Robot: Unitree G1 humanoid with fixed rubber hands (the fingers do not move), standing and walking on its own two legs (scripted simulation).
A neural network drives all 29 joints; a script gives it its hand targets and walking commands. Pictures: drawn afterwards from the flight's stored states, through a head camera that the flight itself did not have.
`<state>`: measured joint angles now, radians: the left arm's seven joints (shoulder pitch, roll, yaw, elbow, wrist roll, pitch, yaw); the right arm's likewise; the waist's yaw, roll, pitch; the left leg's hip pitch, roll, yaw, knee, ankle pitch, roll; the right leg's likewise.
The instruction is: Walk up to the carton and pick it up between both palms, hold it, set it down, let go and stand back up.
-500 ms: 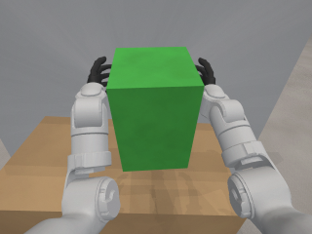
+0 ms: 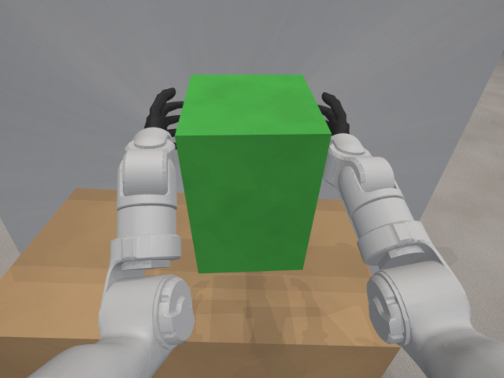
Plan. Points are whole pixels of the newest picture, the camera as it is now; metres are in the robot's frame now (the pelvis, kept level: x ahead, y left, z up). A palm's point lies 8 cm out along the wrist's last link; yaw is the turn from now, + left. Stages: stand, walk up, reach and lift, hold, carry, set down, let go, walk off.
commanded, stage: hold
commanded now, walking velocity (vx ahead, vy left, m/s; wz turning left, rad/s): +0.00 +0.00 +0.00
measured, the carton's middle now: (249, 176) +0.36 +0.01 +0.21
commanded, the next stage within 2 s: none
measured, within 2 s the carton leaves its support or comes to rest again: neither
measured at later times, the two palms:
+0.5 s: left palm (162, 139) +0.38 +0.14 +0.27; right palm (334, 140) +0.38 -0.12 +0.27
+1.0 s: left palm (157, 141) +0.37 +0.14 +0.27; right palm (331, 143) +0.37 -0.12 +0.27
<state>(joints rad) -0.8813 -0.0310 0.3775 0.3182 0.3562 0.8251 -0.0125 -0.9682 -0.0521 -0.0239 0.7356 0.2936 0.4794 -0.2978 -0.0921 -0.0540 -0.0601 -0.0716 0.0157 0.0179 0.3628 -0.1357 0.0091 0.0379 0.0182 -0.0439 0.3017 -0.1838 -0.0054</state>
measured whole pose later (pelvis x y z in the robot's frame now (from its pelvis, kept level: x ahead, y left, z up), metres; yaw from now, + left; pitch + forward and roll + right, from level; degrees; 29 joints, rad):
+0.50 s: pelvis +0.01 +0.00 +0.00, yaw +0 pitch -8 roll -1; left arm -0.83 -0.03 0.35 0.24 0.34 0.83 0.00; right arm -0.94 -0.06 0.01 0.68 0.32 0.48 -0.31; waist -0.11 -0.06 -0.06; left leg -0.07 0.02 0.01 0.38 -0.16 0.01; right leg 0.05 0.02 -0.05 0.29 -0.19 -0.01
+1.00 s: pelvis +0.01 +0.00 +0.00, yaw +0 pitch -9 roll -1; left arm -0.84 -0.04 0.37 0.24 0.35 0.85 -0.01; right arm -0.94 -0.04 -0.02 0.67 0.30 0.50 -0.31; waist -0.09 -0.06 -0.06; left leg -0.07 0.01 0.01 0.37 -0.15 0.01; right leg 0.05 0.02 -0.05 0.30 -0.19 -0.01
